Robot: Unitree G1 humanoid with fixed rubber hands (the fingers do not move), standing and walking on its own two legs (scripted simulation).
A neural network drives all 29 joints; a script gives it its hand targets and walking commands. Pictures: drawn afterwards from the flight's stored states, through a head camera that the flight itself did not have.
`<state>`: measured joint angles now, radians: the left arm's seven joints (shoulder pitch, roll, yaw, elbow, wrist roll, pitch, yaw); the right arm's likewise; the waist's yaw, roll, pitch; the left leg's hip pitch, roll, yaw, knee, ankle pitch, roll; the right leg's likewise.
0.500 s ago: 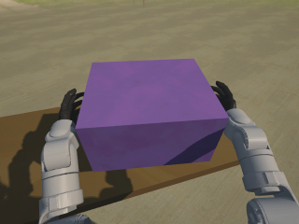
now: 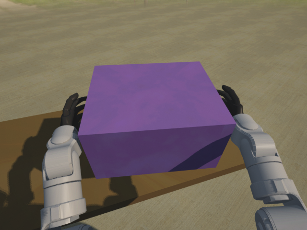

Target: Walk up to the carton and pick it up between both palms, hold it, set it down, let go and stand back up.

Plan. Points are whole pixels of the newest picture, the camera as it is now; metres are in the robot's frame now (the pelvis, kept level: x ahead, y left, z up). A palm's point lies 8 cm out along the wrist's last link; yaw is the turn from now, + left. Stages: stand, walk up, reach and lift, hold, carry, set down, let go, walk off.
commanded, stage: hold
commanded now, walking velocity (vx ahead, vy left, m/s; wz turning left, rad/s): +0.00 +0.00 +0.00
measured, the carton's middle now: (152, 114) +0.40 +0.00 +0.15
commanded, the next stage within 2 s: none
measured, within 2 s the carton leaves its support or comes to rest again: neither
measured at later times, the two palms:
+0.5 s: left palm (67, 125) +0.34 +0.21 +0.18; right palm (231, 111) +0.35 -0.20 +0.18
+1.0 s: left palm (68, 125) +0.34 +0.21 +0.18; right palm (231, 112) +0.35 -0.20 +0.18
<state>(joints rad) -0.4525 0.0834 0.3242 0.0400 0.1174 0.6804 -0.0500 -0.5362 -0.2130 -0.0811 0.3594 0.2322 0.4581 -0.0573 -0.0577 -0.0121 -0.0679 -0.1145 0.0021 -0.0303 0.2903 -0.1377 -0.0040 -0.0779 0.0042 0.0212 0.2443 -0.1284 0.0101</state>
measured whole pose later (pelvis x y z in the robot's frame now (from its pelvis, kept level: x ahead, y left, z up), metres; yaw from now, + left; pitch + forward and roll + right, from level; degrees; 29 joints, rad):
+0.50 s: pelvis +0.00 +0.00 +0.00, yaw +1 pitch -2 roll -1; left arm -0.49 0.10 0.32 0.08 0.11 0.68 -0.05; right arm -0.57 -0.20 -0.10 0.38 0.22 0.48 -0.06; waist -0.06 -0.02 -0.08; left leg -0.13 0.00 -0.05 0.29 -0.13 -0.01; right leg -0.08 0.01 0.00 0.23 -0.12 0.01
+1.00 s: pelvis +0.00 +0.00 +0.00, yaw +1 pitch -2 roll -1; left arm -0.48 0.10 0.32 0.08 0.11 0.68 -0.05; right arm -0.56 -0.20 -0.10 0.37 0.22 0.48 -0.06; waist -0.06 -0.02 -0.08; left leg -0.13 0.00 -0.05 0.29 -0.13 -0.01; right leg -0.08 0.01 0.00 0.24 -0.12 0.01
